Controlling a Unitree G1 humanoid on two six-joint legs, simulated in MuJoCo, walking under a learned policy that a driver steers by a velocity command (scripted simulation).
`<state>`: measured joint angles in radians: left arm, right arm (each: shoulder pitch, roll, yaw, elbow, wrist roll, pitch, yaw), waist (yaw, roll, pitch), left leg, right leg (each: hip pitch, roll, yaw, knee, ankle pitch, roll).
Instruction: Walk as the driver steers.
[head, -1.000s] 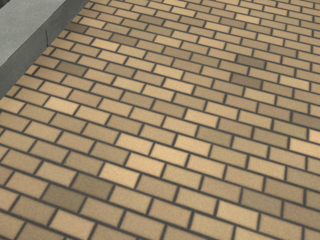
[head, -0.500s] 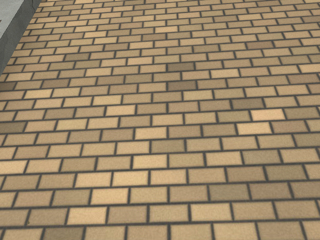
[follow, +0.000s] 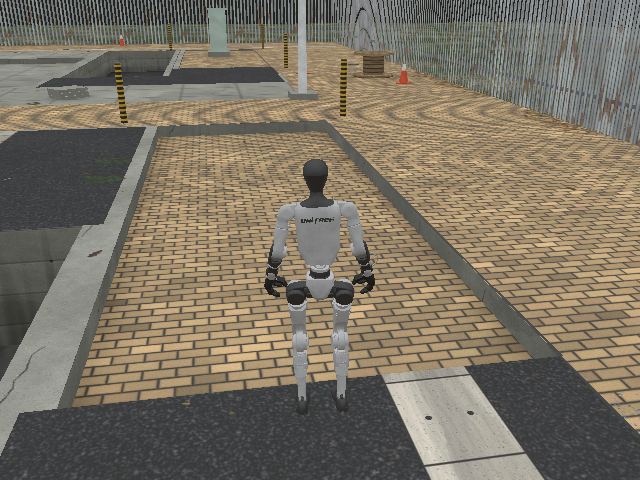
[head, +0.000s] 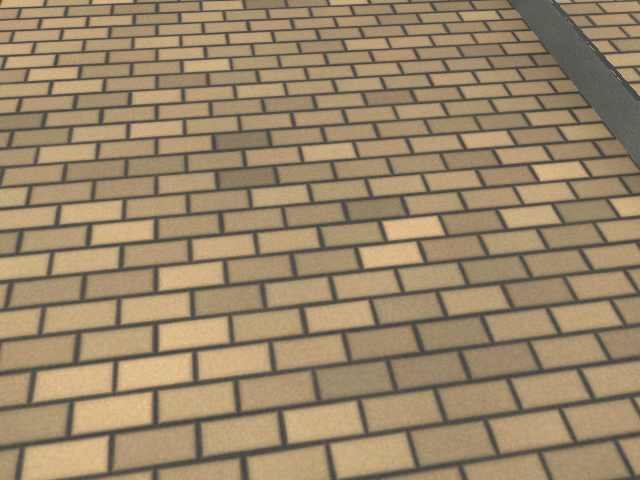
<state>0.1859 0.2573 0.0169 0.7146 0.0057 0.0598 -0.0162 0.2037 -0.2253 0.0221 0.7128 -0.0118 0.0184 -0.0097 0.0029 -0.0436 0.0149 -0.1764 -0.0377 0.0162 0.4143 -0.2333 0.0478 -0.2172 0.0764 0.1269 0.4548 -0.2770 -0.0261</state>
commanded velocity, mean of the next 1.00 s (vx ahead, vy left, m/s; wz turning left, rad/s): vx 0.27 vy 0.00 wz -0.03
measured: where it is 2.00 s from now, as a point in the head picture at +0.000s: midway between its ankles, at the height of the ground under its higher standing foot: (279, 380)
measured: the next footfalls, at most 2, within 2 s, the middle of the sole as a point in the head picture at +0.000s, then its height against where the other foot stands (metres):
left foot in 1.08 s outside the picture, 0.18 m lower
right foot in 1.50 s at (318, 419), level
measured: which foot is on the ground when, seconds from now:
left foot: down 0.00-0.48, up 0.50-1.00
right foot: down 0.00-1.00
